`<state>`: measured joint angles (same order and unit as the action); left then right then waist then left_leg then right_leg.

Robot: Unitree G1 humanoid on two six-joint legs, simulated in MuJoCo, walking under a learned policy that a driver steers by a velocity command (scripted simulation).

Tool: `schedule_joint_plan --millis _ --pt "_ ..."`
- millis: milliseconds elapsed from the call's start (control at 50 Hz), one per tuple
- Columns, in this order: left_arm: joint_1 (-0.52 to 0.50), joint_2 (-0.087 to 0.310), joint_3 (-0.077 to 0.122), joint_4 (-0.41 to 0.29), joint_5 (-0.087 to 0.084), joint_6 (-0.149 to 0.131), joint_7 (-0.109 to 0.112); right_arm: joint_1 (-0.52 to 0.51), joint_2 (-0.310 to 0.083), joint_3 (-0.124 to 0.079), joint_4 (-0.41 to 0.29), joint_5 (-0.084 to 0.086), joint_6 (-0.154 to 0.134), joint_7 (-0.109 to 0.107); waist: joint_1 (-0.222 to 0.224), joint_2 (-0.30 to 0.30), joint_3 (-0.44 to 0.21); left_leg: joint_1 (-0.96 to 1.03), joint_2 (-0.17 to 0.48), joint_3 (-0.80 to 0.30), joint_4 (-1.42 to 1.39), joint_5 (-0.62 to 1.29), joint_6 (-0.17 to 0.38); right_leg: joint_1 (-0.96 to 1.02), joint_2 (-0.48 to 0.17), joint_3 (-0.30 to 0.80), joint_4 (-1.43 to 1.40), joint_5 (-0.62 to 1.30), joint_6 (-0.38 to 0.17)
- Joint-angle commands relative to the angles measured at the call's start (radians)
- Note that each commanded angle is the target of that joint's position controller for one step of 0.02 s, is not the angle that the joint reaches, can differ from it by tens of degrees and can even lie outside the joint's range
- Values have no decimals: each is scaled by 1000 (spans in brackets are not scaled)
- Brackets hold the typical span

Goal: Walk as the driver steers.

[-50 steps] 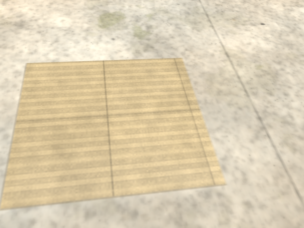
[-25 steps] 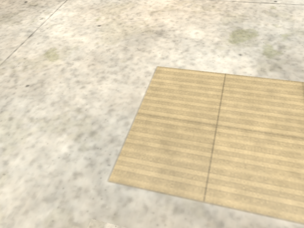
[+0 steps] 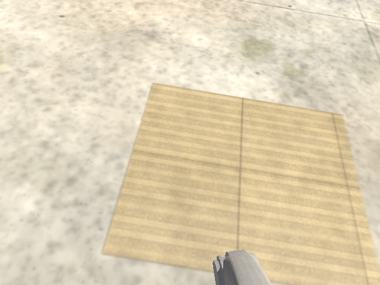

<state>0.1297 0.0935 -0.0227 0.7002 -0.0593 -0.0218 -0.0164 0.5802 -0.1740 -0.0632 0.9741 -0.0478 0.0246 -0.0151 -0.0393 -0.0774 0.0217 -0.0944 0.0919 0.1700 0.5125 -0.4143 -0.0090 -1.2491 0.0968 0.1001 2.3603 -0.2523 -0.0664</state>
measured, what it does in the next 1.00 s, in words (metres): climbs, turning right: right foot 0.21 m higher, then left foot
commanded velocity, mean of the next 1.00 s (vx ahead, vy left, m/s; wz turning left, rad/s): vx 0.49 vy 0.00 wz -0.54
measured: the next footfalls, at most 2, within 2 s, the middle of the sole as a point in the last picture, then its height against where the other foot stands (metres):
right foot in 0.20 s outside the picture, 0.21 m higher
left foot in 0.72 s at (153, 235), level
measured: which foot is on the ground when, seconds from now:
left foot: down 0.00-0.22, up 0.24-0.70, down 0.72-1.00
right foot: up 0.00-0.18, down 0.20-0.72, up 0.74-1.00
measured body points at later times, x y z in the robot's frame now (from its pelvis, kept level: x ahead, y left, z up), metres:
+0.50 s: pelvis +0.25 -0.02 +0.21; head +0.21 -0.03 +0.66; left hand +0.34 +0.19 +0.08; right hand +0.46 -0.25 +0.19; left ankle +0.44 +0.15 -0.37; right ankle +0.21 -0.06 -0.53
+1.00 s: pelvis +0.51 -0.05 +0.21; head +0.53 -0.09 +0.66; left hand +0.83 +0.03 +0.15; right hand +0.38 -0.30 +0.08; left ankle +0.55 +0.08 -0.53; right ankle +0.50 -0.22 -0.46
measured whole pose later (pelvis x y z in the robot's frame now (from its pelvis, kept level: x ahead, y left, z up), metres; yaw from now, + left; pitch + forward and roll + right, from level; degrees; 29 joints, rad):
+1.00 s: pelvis +0.51 -0.05 +0.21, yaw -35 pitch +5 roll +3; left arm 0.14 0.29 0.06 0.55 -0.02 -0.02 -0.02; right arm 0.34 -0.28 -0.06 0.83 -0.01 -0.09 -0.04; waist -0.07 -0.03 -0.02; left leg -0.19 -0.01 0.13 0.37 -0.25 0.00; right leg -0.77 -0.09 0.05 1.08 -0.22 0.02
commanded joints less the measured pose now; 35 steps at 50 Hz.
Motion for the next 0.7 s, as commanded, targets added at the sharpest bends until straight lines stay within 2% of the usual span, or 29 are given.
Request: schedule_joint_plan --millis 20,40,60,80,100,120,140,160,180,200,220,240,260,280,300,320,340,360,400,420,440,480,520,560,600,620,660,680,700 --pt "-186 -2 -41 -218 12 3 -15 -199 -103 0 -125 -22 -12 -25 80 267 162 -317 156 -12 -441 388 60 -51 -84 -167 -330 17 48" --pt "-263 -17 -49 -274 9 13 -14 -123 -116 1 -90 1 -20 -40 57 272 168 -308 164 -21 -531 359 81 20 -146 -228 -424 1 48" --pt "-265 -23 -48 -290 1 31 -5 -75 -112 6 -48 73 -33 -54 55 270 200 -237 212 -21 -588 635 80 73 -180 -271 -541 -14 18" --pt "-251 -2 -38 -287 -1 34 -1 17 -103 17 16 90 -42 -62 45 268 150 -104 193 44 -544 948 66 144 -156 -347 -594 6 -43" --pt "-253 30 -26 -297 -5 32 -13 56 -113 26 43 104 -40 -65 70 233 70 -21 165 99 -428 1561 27 310 -109 -417 -764 26 -112" --pt "-270 31 -17 -305 -11 30 -29 129 -214 5 44 105 -48 -84 78 274 -41 64 221 50 -399 2043 64 470 -44 -461 -847 -12 -126" --pt "-223 42 3 -298 13 48 -34 128 -283 -16 57 105 -46 -96 115 324 -92 186 273 48 -317 2248 87 527 -18 -445 -904 -124 -130" --pt "-149 100 32 -291 36 67 -33 84 -326 -28 46 97 -44 -104 170 365 -156 284 302 32 -220 2322 111 592 15 -410 -986 -226 -141" --pt "-63 169 67 -278 33 86 -28 37 -337 -37 26 91 -44 -103 237 413 -203 328 289 41 -68 2275 145 715 66 -354 -1150 -323 -151" --pt "39 251 98 -256 27 108 -28 9 -340 -46 -8 78 -66 -90 298 435 -245 199 262 12 117 2070 198 942 80 -179 -1298 -376 -158" --pt "146 339 133 -203 52 109 -20 -108 -220 -29 -99 60 -101 -59 306 165 -235 -274 89 -94 462 1350 190 1219 -62 366 -1609 -590 -289" --pt "173 373 140 -171 77 84 26 -264 -178 -28 -152 19 -158 1 260 -112 -324 -531 -198 -264 1115 297 160 1262 -270 1073 -2073 -888 -421" --pt "195 221 82 -141 85 14 51 -426 -73 -5 -280 5 -210 60 205 -42 -275 -745 -213 -479 1621 209 188 1165 -339 1164 -2155 -747 -344" --pt "275 162 66 -54 73 -35 50 -550 -8 31 -399 19 -211 79 157 32 -131 -903 -182 -452 1750 144 220 1062 -342 1001 -2114 -640 -273" --pt "272 100 53 7 47 -69 39 -547 46 67 -449 27 -196 75 56 110 17 -986 -132 -398 1752 99 236 951 -289 754 -2064 -468 -232" --pt "195 14 27 22 42 -73 17 -430 113 105 -426 33 -173 78 -40 119 54 -969 -73 -379 1680 142 231 845 -189 465 -1966 -367 -178" --pt "99 -19 23 -6 63 -65 -8 -307 130 125 -387 51 -156 84 -116 101 52 -867 -68 -355 1678 131 216 685 -151 299 -1941 -264 -152" --pt "25 13 25 -19 81 -53 -16 -231 66 115 -384 76 -141 78 -174 82 82 -810 -42 -332 1520 136 180 589 -120 182 -1973 -184 -140" --pt "-30 125 43 -12 68 -65 -52 -293 -41 89 -386 38 -120 37 -175 108 64 -648 -28 -220 1161 354 134 440 -61 38 -2005 16 -121" --pt "10 153 47 2 61 -77 -54 -366 -56 87 -407 2 -122 10 -141 107 50 -595 -23 -185 1007 457 109 419 -33 14 -2007 98 -122" --pt "77 177 53 20 60 -83 -47 -421 -59 86 -421 -17 -126 -9 -101 76 17 -564 -24 -151 891 533 88 467 -32 29 -2013 153 -123" --pt "224 221 65 44 57 -79 -26 -544 -55 80 -446 2 -122 -23 5 -4 -20 -594 -32 -133 730 594 60 633 -90 150 -2071 146 -136" --pt "283 208 77 36 32 -69 -5 -630 -30 78 -465 41 -114 -9 66 -37 -19 -732 -22 -189 508 548 35 891 -168 263 -2059 96 -161" --pt "347 229 96 37 43 -48 6 -763 -32 73 -495 67 -120 7 133 -37 -3 -759 -55 -187 273 446 -8 1034 -206 328 -2054 90 -167" --pt "329 238 109 2 44 -21 13 -811 -42 60 -514 83 -130 17 126 -63 -23 -712 -93 -207 95 304 -27 1118 -220 368 -2016 144 -178" --pt "295 254 125 -26 28 -18 18 -802 -48 58 -499 94 -138 15 109 -78 -37 -649 -105 -206 21 292 -27 1133 -223 379 -1999 202 -173" --pt "268 281 141 -46 22 -9 25 -731 -92 28 -460 96 -162 9 82 -83 -73 -450 -137 -205 -73 264 -19 1099 -221 384 -1935 200 -155" --pt "246 271 134 -53 22 0 30 -650 -107 9 -442 83 -169 10 38 -101 -113 -297 -142 -212 -142 276 12 1069 -184 363 -1865 264 -127" --pt "196 263 136 -78 28 -1 25 -515 -150 -15 -414 71 -172 10 -26 -111 -195 -73 -81 -247 -136 289 62 979 -140 312 -1708 337 -84"
Velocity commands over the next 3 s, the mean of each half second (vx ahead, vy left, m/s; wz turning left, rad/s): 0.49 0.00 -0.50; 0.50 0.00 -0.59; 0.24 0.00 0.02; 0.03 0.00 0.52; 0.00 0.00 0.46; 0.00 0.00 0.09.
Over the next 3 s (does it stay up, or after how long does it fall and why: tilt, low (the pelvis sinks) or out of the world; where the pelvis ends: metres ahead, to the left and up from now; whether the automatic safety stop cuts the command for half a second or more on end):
stays up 0.66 -0.15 0.21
